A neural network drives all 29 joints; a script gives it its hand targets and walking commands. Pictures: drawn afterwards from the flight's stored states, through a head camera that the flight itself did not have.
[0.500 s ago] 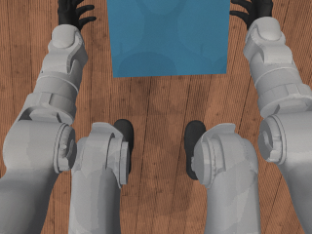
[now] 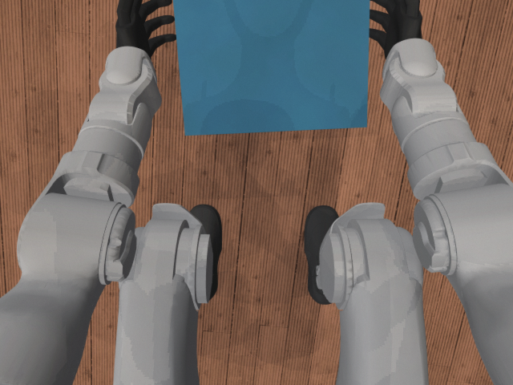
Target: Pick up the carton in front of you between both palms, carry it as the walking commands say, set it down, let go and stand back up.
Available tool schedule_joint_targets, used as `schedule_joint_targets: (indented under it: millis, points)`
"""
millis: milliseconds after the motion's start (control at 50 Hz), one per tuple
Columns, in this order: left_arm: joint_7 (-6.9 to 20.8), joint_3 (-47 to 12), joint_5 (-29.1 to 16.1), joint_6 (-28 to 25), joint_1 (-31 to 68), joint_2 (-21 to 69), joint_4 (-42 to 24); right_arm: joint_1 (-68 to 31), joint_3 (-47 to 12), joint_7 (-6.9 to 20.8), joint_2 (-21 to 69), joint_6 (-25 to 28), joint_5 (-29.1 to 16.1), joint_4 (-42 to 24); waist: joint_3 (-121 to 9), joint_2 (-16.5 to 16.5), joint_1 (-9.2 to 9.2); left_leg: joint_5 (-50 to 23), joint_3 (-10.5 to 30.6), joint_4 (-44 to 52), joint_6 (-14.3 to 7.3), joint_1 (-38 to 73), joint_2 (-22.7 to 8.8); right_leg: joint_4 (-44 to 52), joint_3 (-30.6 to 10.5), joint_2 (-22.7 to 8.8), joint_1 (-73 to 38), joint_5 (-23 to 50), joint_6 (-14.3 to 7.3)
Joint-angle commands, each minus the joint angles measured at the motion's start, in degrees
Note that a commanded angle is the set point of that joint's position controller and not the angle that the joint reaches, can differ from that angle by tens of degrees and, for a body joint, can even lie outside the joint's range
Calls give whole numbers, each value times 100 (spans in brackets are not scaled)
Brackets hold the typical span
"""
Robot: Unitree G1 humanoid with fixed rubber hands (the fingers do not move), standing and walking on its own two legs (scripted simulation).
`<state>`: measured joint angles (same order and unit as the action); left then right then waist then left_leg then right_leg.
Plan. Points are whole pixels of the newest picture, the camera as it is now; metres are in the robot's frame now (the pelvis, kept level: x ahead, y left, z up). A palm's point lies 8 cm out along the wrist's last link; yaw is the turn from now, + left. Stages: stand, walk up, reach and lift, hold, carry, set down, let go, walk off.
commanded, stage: reach and lift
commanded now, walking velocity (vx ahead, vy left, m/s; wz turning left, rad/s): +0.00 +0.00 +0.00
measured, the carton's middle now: (269, 63) +0.51 -0.01 -0.25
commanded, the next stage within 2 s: none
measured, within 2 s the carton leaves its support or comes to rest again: leaves its support in 0.34 s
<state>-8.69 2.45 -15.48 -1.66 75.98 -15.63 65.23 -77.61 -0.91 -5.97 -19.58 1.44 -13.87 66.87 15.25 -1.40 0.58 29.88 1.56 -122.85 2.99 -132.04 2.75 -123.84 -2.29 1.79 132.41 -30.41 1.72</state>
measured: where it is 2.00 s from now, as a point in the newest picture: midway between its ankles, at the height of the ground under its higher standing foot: (262, 269)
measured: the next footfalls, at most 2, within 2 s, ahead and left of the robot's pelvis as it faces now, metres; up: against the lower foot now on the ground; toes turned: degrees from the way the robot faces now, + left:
none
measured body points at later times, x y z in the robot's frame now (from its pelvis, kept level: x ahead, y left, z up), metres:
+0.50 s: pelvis +0.00 +0.00 +0.00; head +0.32 -0.02 +0.32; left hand +0.52 +0.14 -0.13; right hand +0.52 -0.17 -0.13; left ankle +0.12 +0.13 -0.34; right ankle +0.12 -0.13 -0.34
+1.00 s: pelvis +0.01 +0.00 +0.13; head +0.25 -0.01 +0.51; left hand +0.49 +0.13 +0.06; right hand +0.48 -0.17 +0.06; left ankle +0.12 +0.13 -0.34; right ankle +0.12 -0.13 -0.34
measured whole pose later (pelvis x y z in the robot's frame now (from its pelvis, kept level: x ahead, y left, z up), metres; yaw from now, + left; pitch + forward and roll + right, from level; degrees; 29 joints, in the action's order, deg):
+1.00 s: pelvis +0.01 +0.00 +0.13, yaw -2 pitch +41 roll +0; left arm -4.9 25.3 8.8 17.0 52.9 2.0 38.9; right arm -53.2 20.9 -2.9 -2.0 -17.8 8.1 41.7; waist -10.0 -0.7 0.3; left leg 28.8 5.3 -99.9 4.1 -111.7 7.0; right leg -99.7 -5.1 6.7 112.2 -28.0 3.6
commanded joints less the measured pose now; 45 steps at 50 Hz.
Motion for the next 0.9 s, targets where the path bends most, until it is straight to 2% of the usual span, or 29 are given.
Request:
schedule_joint_targets:
  millis: [0,60,80,100,120,140,180,200,240,300,320,360,380,400,420,440,480,500,520,540,560,580,600,620,660,680,720,760,880]
  points:
    - [-31,-60,0,-170,1245,250,-476,-1584,-225,-13,86,153,-44,-566,-6285,289,-97,-1307,-395,780,-55,3164,74,1110,208,44,-3245,1295,-25]
    - [-1,-298,-50,-197,1686,1030,-534,-1957,-312,-28,613,207,125,-643,-6289,203,-321,-1234,-364,845,-45,3139,215,1140,263,92,-3288,1249,-58]
    - [109,-341,91,-174,1857,1533,-457,-2109,-450,82,1267,158,125,-426,-6207,149,-151,-1244,-365,832,-63,3257,276,1170,195,133,-3153,1156,-98]
    - [229,-429,173,-142,2020,2144,-367,-2285,-514,213,1944,140,233,-414,-6028,230,-215,-1180,-327,845,-79,3114,295,1147,261,188,-3013,1088,-88]
    - [444,-621,239,-106,2524,2861,-444,-2711,-794,447,2889,98,94,-475,-6113,161,-31,-1194,-414,757,-84,3112,356,1121,175,255,-3081,1126,-128]
    - [619,-684,378,-31,2814,3454,-502,-2890,-712,628,3486,44,329,-551,-5799,257,-184,-1164,-378,775,-80,2889,421,1055,248,319,-2932,1135,-129]
    - [899,-728,511,78,3316,4443,-758,-3162,-613,913,4346,-105,440,-558,-5744,185,-242,-987,-447,720,-67,2933,490,985,319,376,-2887,1040,-114]
    - [982,-653,641,166,3257,4694,-776,-3307,-589,1019,4618,-165,466,-649,-5795,153,-96,-999,-507,701,-66,2967,548,956,324,444,-2832,1004,-131]
    - [1056,-816,513,215,3437,5086,-1126,-3149,-730,1085,4950,-184,450,-909,-6335,110,-263,-1327,-565,593,-76,3125,622,867,438,507,-3076,1337,-121]
    - [1095,-1018,316,299,3484,5545,-1661,-3407,-1119,1124,5634,-266,138,-1435,-7351,254,-53,-2024,-555,527,-111,3665,671,689,503,535,-3541,2051,-114]
    - [1106,-1227,186,358,3325,5937,-1817,-3421,-1247,1100,5890,-247,5,-1921,-7987,129,-134,-2375,-592,503,-103,4024,684,686,544,606,-3912,2400,-119]
    - [1075,-1507,-15,457,3271,6324,-2382,-3257,-1440,1044,6191,-364,-110,-2418,-8917,279,-215,-2575,-625,514,-88,4371,722,730,677,639,-4472,2648,-94]
    - [1053,-1592,29,540,3306,6435,-2490,-3510,-1490,1029,6206,-409,-201,-2821,-9288,65,-113,-2708,-690,580,-36,4604,724,722,664,633,-4639,2781,-97]
    - [1028,-1610,56,640,3143,6636,-2616,-3338,-1561,993,6283,-483,-128,-3084,-9396,200,-287,-2583,-685,597,-54,4516,741,877,662,681,-4791,2736,-92]
    - [1043,-1606,116,707,3158,6646,-2787,-3392,-1588,993,6438,-589,-84,-3227,-9432,396,-167,-2328,-688,709,-79,4541,776,951,745,682,-4769,2425,-46]
    - [1048,-1684,178,773,3192,6685,-2976,-3317,-1536,1011,6557,-682,-35,-3383,-9163,116,-188,-2133,-733,824,-63,4364,779,974,715,696,-4752,2296,-97]
    - [1073,-1751,262,897,3349,6629,-3429,-2900,-1479,1045,6690,-894,177,-3387,-9243,291,-325,-1645,-737,982,-94,4392,783,1207,797,746,-4689,1816,-73]
    - [1094,-1647,400,1012,3097,6743,-3284,-3079,-1509,1077,6905,-962,152,-3612,-9161,187,-80,-1537,-813,1121,-105,4450,793,1282,752,755,-4668,1689,-64]
    - [1128,-1435,525,1046,3093,6628,-3305,-2985,-1493,1110,6981,-1090,255,-3425,-8875,433,5,-1302,-847,1183,-142,4092,801,1461,716,725,-4711,1495,-54]
    - [1152,-1289,691,1199,2776,6664,-2930,-2614,-1266,1129,6866,-1207,515,-3150,-8404,526,-174,-812,-755,1397,-172,3986,782,1639,804,737,-4410,981,-30]
    - [1200,-1196,839,1315,2661,6751,-2657,-2604,-1082,1191,7041,-1277,545,-3020,-7879,259,-26,-417,-789,1588,-174,3845,745,1774,749,760,-4102,597,-87]
    - [1263,-1004,971,1402,2679,6993,-2545,-2627,-989,1254,6994,-1360,762,-2828,-7527,307,-112,-163,-753,1686,-186,3601,751,1936,735,757,-3916,302,-95]
    - [1304,-705,1243,1490,2338,6919,-2274,-2681,-866,1307,7262,-1426,883,-2823,-7588,397,148,-4,-806,1805,-204,3660,744,2105,698,742,-3988,44,-62]
    - [1346,-618,1321,1528,2428,7061,-2313,-2445,-694,1334,7271,-1519,1005,-2480,-7381,450,20,106,-800,1898,-219,3522,741,2253,701,788,-3918,-65,-59]
    - [1416,-493,1475,1599,2466,7180,-2396,-2179,-453,1399,7430,-1643,1301,-2249,-7476,368,32,-23,-788,2106,-207,3580,753,2413,658,752,-4170,85,-79]
    - [1484,-377,1582,1672,2411,7235,-2059,-2007,-170,1413,7367,-1649,1483,-2024,-7353,333,-130,31,-739,2184,-206,3623,771,2527,687,781,-3954,71,-72]
    - [1572,-27,1926,1774,2160,7082,-1838,-1746,174,1502,7426,-1725,1734,-1709,-6969,209,12,80,-764,2455,-202,3495,767,2716,640,808,-3926,1,-134]
    - [1626,64,2079,1811,1865,7403,-1705,-1686,299,1561,7440,-1744,1879,-1678,-7008,166,-48,-129,-692,2695,-204,3703,787,2931,674,826,-4058,233,-123]
    - [1642,-374,1909,1802,1481,7727,-2119,-1635,-266,1582,7682,-1707,1647,-2494,-8090,197,-50,-810,-591,3093,-165,4780,793,3271,669,824,-4901,970,-56]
